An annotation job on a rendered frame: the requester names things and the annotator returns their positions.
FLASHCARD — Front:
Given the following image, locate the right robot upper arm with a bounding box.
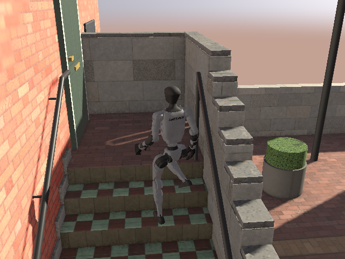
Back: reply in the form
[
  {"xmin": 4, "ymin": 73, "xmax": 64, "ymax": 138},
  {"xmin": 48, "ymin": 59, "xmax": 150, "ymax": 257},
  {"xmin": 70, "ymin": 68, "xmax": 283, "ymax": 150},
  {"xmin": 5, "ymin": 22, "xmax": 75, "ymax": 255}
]
[{"xmin": 182, "ymin": 107, "xmax": 198, "ymax": 135}]

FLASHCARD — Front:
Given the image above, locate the robot left forearm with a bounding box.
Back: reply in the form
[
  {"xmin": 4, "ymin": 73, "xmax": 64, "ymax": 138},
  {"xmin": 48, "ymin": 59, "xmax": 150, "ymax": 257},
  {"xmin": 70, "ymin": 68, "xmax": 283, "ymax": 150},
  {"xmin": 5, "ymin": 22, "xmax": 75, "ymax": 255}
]
[{"xmin": 139, "ymin": 134, "xmax": 154, "ymax": 150}]

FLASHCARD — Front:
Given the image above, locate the left robot upper arm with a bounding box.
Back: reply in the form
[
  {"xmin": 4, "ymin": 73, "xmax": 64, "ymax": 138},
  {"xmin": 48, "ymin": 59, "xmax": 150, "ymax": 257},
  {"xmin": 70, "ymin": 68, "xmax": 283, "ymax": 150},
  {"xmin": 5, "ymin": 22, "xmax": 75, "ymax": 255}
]
[{"xmin": 151, "ymin": 111, "xmax": 164, "ymax": 142}]

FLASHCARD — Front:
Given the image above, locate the robot left hand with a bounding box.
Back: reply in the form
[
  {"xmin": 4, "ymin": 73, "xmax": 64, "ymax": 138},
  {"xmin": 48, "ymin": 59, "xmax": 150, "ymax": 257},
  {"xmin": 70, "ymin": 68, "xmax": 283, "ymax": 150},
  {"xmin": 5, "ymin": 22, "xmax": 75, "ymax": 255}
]
[{"xmin": 135, "ymin": 144, "xmax": 147, "ymax": 155}]

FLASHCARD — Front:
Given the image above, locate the robot head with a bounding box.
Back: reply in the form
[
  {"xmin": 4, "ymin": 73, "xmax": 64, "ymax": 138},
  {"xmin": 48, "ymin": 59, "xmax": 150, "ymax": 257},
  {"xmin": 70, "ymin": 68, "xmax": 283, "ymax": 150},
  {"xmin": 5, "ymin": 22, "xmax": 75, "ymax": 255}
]
[{"xmin": 164, "ymin": 86, "xmax": 182, "ymax": 112}]

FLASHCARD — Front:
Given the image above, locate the robot left thigh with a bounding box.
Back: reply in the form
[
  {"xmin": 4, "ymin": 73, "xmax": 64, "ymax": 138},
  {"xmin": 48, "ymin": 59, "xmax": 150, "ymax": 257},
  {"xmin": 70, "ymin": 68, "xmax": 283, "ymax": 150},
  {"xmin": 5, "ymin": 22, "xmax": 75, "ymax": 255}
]
[{"xmin": 153, "ymin": 154, "xmax": 169, "ymax": 190}]

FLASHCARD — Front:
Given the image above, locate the robot right forearm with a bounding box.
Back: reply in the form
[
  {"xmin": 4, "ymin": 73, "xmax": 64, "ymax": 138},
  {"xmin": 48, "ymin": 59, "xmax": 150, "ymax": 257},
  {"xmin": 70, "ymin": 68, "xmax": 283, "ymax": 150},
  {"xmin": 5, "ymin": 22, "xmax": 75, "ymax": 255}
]
[{"xmin": 189, "ymin": 132, "xmax": 199, "ymax": 149}]

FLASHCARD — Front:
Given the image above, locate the robot right hand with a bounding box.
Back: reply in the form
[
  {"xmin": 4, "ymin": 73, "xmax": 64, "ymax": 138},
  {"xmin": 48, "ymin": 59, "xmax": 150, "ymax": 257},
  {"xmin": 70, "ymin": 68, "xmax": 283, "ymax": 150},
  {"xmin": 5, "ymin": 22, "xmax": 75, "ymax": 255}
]
[{"xmin": 186, "ymin": 146, "xmax": 195, "ymax": 160}]

